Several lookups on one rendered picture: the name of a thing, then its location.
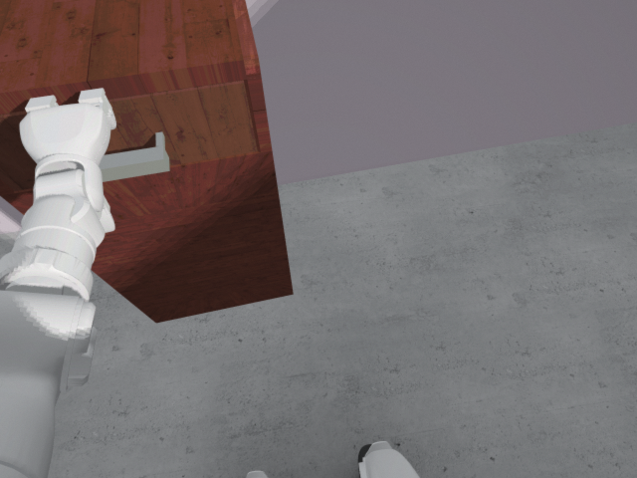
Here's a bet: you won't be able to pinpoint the robot left hand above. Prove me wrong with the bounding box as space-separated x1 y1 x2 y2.
19 88 116 233

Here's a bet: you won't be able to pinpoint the drawer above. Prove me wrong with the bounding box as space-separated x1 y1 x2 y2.
0 80 258 191

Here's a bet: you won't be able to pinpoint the left robot forearm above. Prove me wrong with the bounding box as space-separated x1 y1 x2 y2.
0 153 106 302

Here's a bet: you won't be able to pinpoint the left robot upper arm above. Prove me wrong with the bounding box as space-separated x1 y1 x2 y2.
0 290 97 478

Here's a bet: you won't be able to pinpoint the right robot thigh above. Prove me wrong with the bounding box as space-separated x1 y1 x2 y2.
358 449 420 478

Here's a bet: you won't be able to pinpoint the right robot shin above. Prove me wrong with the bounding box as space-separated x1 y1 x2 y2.
365 441 392 458

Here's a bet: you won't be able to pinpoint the handle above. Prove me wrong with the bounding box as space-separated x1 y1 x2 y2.
99 132 170 182

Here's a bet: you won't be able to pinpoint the cabinet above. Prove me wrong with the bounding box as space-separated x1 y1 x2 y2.
0 0 294 323

